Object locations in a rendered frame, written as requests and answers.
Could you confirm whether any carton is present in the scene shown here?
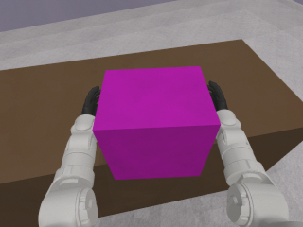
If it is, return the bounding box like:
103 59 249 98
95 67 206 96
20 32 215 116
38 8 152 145
92 66 221 180

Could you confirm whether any left robot forearm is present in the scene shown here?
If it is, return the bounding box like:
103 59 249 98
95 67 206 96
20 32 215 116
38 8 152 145
38 114 97 227

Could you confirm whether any robot left upper arm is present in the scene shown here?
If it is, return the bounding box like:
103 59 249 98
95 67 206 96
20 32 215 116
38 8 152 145
39 185 98 227

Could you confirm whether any right robot forearm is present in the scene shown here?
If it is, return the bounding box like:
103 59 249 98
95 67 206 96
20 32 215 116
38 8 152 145
216 109 289 217

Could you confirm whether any robot right hand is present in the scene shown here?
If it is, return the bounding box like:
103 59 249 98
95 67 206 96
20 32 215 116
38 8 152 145
206 81 228 112

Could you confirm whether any robot right upper arm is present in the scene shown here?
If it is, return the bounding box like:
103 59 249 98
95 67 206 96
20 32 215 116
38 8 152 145
226 182 303 227

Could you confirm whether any pedestal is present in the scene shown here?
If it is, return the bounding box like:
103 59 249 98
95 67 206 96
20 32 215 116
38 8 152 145
0 39 303 227

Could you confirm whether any robot left hand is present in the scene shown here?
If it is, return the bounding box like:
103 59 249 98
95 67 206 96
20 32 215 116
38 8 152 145
81 86 101 117

